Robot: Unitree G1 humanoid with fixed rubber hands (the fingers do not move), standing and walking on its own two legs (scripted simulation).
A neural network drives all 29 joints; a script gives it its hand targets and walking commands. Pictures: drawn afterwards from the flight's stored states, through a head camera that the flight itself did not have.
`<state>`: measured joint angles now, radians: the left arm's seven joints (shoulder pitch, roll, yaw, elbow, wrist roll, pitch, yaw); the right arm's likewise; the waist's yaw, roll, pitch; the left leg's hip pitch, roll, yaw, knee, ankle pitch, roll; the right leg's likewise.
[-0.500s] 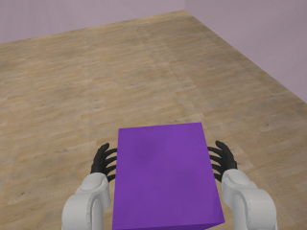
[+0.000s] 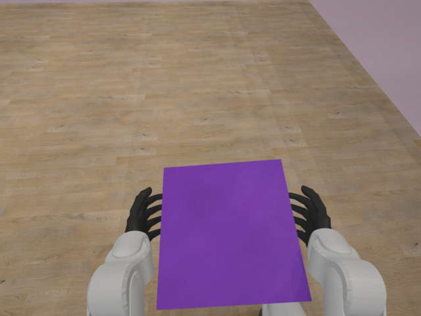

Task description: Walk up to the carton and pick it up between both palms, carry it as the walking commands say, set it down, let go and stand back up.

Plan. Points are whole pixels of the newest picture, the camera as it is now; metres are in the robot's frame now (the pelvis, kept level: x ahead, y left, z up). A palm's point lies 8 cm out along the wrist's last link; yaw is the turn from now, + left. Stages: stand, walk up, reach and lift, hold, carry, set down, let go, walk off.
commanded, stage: carry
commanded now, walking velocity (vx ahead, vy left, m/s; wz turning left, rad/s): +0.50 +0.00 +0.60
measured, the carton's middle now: (227, 242) +0.26 -0.01 -0.01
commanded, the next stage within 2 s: none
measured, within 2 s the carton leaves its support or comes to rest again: neither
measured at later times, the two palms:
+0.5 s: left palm (122, 119) +0.49 +0.21 +0.09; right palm (239, 90) +0.61 -0.05 +0.08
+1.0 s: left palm (59, 74) +0.71 +0.44 +0.05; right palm (153, 44) +0.86 +0.20 +0.06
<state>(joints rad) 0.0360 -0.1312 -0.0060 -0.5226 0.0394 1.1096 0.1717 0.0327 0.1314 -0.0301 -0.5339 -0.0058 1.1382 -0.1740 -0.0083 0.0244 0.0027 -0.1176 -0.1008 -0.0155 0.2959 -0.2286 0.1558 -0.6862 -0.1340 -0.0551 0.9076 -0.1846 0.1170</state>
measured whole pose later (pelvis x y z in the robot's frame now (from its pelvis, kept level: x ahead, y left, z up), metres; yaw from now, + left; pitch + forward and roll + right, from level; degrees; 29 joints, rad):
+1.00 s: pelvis +0.59 +0.19 -0.01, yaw +34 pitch +2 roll -3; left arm 0.02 -0.13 0.01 -0.47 0.05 1.14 0.16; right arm 0.02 0.13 -0.03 -0.48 -0.01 1.15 -0.18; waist -0.02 0.02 0.01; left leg -0.25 -0.10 0.06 0.38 -0.18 0.16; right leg -0.59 -0.14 -0.03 1.09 -0.32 0.11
